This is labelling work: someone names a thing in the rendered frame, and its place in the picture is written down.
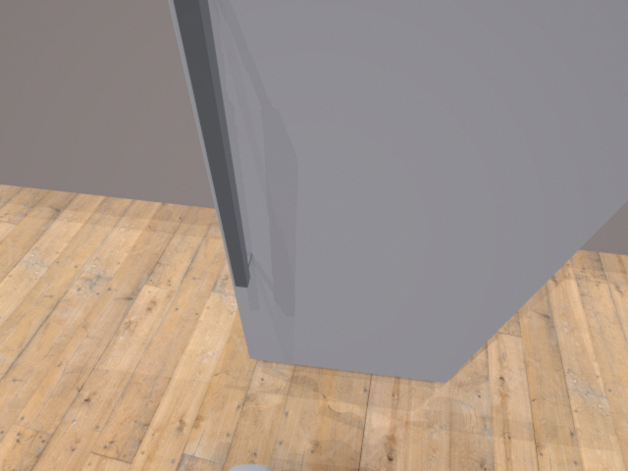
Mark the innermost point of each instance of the fridge door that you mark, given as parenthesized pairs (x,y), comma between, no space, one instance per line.
(410,173)

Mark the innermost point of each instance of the handle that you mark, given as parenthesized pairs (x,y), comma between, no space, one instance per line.
(200,53)

